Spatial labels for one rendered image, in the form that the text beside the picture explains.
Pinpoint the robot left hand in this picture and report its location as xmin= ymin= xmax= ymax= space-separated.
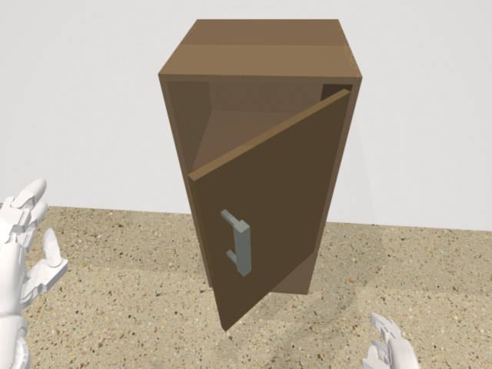
xmin=0 ymin=178 xmax=68 ymax=316

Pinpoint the handle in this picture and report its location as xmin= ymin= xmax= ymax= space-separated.
xmin=221 ymin=209 xmax=251 ymax=277

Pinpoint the left robot forearm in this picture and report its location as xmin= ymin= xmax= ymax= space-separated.
xmin=0 ymin=315 xmax=31 ymax=369

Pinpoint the cupboard door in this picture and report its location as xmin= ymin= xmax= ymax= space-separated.
xmin=188 ymin=89 xmax=351 ymax=332

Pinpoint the robot right hand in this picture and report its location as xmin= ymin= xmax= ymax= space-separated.
xmin=362 ymin=313 xmax=421 ymax=369

